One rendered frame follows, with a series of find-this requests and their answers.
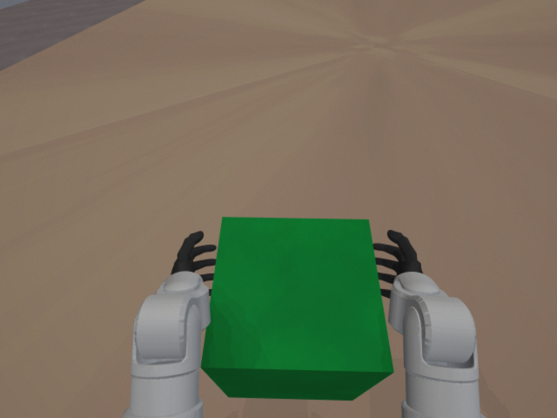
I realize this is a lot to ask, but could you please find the carton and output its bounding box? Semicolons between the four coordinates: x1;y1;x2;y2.
201;217;394;401

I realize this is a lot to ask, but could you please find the right robot hand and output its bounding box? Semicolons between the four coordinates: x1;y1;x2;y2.
373;230;423;299

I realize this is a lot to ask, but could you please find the left robot forearm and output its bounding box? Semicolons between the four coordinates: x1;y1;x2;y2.
123;271;211;418

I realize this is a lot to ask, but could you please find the left robot hand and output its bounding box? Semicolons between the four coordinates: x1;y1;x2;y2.
171;231;217;296

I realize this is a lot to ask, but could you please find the right robot forearm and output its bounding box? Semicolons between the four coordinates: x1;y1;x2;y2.
388;272;486;418

